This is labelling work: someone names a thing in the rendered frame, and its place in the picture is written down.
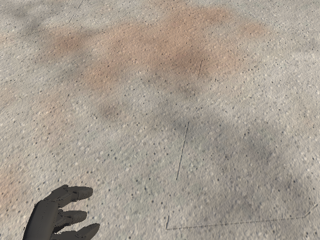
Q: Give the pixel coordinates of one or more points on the robot left hand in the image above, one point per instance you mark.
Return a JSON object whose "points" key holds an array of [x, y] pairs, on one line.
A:
{"points": [[47, 219]]}

